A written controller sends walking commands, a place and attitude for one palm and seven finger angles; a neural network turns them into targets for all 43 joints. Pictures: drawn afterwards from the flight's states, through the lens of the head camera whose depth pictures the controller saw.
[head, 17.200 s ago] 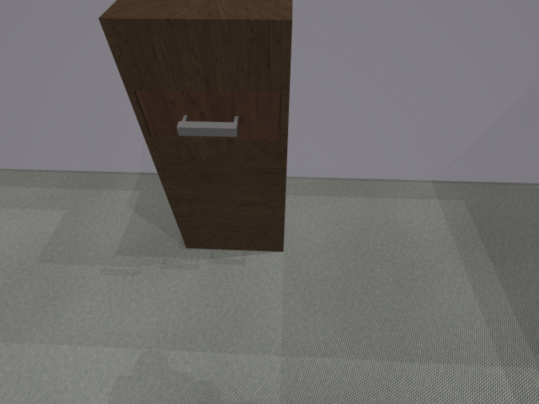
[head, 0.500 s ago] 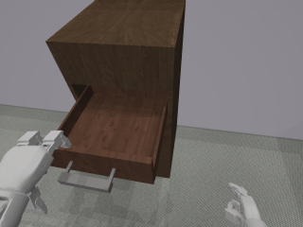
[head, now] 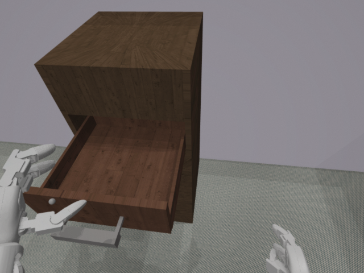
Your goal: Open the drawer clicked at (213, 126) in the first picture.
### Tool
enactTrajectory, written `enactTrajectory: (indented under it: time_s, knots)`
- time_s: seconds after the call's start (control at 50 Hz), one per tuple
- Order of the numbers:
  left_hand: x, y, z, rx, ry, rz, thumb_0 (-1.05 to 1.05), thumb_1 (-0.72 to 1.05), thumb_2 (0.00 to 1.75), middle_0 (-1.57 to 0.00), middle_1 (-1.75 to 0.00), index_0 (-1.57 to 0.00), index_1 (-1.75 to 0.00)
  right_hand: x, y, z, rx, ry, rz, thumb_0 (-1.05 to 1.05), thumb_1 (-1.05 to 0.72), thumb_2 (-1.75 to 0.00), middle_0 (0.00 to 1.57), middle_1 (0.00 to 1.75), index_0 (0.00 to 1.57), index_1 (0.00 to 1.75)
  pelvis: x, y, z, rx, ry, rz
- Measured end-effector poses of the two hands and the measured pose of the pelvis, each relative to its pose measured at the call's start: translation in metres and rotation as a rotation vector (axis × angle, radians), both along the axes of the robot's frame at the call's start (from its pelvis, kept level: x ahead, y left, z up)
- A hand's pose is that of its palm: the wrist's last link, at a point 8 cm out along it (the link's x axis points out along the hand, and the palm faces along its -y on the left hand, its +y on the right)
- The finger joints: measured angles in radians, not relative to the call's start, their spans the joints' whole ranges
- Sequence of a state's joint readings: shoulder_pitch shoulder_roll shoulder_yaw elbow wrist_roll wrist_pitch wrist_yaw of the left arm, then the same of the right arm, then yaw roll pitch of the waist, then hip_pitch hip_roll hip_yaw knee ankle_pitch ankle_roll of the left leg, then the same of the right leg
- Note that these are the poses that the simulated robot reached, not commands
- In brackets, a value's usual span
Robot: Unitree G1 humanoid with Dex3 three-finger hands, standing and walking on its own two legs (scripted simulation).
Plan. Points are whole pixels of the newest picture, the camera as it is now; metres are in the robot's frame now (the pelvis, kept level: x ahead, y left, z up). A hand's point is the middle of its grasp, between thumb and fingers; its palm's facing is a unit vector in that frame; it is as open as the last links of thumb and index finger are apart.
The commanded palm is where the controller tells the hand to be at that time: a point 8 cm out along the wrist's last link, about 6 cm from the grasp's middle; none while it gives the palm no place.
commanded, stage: draw the hand back to the body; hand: left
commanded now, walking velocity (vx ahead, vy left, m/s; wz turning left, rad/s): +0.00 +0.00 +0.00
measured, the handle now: (90, 226) +0.23 +0.27 -0.07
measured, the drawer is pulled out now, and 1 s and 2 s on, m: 0.29 0.29 0.29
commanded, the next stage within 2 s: step back with the hand held close in 0.50 s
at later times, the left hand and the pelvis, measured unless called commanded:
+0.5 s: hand (52, 203) +0.18 +0.23 +0.16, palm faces +0.40 -0.82 -0.40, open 7.6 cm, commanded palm +0.13 +0.27 +0.17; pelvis +0.00 -0.01 +0.00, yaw +0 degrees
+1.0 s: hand (39, 213) +0.17 +0.25 +0.15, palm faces +0.25 -0.82 -0.52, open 7.4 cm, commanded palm +0.10 +0.30 +0.17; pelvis -0.03 +0.02 +0.00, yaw +0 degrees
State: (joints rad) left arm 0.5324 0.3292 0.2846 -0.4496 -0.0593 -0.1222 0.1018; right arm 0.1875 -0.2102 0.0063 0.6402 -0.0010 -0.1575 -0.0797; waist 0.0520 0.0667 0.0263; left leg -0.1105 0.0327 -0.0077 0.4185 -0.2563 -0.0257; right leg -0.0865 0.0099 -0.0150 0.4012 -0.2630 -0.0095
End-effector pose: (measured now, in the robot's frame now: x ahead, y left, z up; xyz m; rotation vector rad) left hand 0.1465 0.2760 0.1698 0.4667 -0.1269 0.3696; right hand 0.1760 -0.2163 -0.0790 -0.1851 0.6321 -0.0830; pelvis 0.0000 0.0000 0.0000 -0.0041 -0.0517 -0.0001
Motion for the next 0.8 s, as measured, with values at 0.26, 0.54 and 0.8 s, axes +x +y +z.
enactTrajectory:
  time_s: [0.26, 0.54, 0.8]
  knots:
    - [-0.005, -0.007, 0.004, -0.002, -0.011, 0.021, 0.0, 0.52, 0.74, -0.24, -0.54, -0.24, -0.54, 0.017, -0.006, 0.005, 0.005, -0.037, 0.0, 0.02, -0.91, -0.9, 0.2, 0.3, 0.2, 0.29, 0.004, -0.007, 0.0, 0.002, 0.002, 0.008]
    - [-0.007, -0.006, 0.003, -0.01, -0.009, 0.026, 0.01, 0.85, 0.88, -0.21, -0.33, -0.21, -0.33, 0.014, 0.001, 0.003, 0.026, -0.029, 0.011, 0.02, -0.9, -0.9, 0.2, 0.3, 0.2, 0.3, 0.002, -0.007, 0.0, 0.002, -0.002, 0.009]
    - [0.0, 0.004, 0.004, 0.066, 0.012, -0.043, 0.01, 0.89, 0.9, -0.21, -0.31, -0.21, -0.3, -0.008, -0.009, 0.001, -0.025, 0.073, -0.036, 0.02, -0.9, -0.9, 0.2, 0.3, 0.2, 0.3, -0.012, 0.005, -0.001, -0.01, 0.065, 0.006]
